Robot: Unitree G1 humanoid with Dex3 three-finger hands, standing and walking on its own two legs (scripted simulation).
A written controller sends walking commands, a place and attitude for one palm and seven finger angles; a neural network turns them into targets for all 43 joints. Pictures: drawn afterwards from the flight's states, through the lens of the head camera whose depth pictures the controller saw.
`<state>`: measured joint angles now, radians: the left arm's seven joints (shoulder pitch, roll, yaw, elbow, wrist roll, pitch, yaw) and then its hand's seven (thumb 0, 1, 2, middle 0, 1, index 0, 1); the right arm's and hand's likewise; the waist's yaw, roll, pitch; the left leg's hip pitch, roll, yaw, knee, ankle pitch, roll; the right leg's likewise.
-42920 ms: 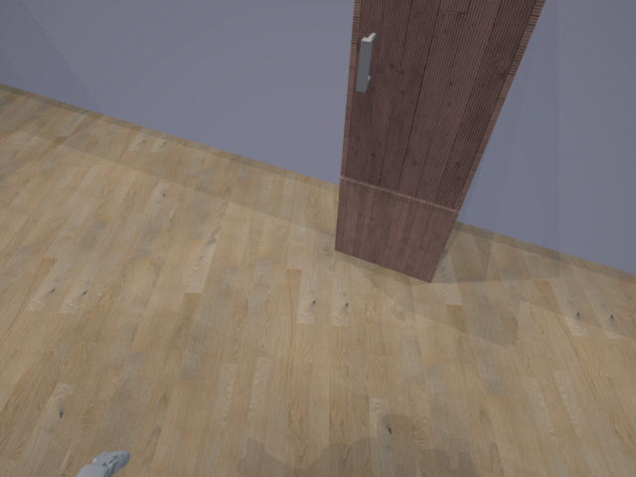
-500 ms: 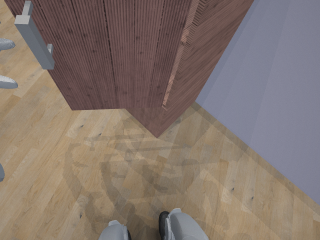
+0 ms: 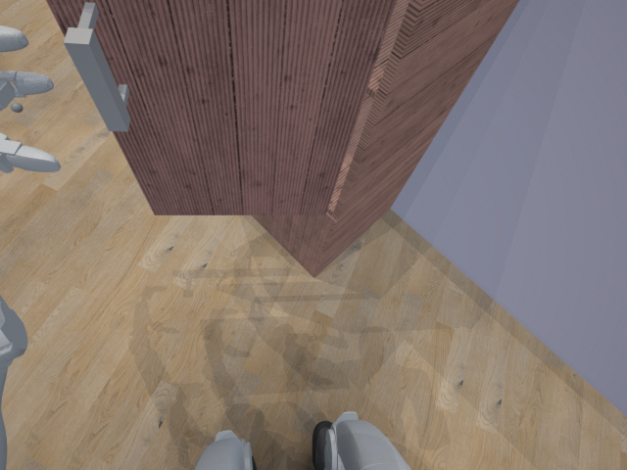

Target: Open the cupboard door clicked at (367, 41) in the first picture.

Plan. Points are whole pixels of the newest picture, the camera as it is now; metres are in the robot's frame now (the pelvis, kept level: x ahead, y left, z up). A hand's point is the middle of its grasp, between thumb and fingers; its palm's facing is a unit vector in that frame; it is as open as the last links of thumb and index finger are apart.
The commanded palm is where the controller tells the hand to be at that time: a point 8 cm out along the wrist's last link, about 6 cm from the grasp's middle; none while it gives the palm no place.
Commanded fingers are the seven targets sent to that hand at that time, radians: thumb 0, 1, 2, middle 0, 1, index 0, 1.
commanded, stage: move the hooked fingers beside the handle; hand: left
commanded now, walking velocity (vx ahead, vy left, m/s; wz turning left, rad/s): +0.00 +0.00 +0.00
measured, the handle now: (105, 71) +0.57 +0.21 +0.10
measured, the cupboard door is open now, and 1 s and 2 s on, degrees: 49 49 49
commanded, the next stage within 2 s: slide the fingers in behind the handle in 0.12 s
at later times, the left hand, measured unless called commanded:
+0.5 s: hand (51, 103) +0.51 +0.25 +0.10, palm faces -0.04 -1.00 -0.01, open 14.0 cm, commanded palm +0.49 +0.29 +0.10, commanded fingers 0.00 -0.50 0.30 -0.30 -1.20 -0.30 -1.20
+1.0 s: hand (95, 106) +0.51 +0.21 +0.10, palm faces -0.04 -1.00 -0.02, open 14.0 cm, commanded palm +0.50 +0.26 +0.10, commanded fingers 0.00 -0.50 0.30 -0.30 -1.20 -0.30 -1.20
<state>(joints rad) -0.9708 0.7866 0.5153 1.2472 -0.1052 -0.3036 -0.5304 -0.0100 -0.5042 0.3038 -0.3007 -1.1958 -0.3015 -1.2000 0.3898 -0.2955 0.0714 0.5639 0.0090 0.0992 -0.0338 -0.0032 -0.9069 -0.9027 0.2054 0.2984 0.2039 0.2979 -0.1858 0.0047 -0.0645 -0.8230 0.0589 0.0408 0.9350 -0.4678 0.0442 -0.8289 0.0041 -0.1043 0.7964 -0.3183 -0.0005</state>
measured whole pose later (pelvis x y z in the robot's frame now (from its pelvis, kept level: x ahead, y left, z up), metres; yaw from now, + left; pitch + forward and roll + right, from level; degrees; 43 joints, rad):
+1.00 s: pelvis +0.00 -0.01 +0.00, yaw +0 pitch +20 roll -3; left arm -0.96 0.62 0.43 1.20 -0.10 -0.31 -0.38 -0.01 -0.50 0.30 -0.30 -1.20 -0.30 -1.20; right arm 0.40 -0.29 0.05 0.59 0.00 0.08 -0.02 0.00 -0.91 -0.90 0.20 0.30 0.20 0.30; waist -0.18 0.02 -0.07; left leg -0.80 0.05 0.05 0.91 -0.46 0.04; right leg -0.82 0.00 -0.10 0.80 -0.32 -0.01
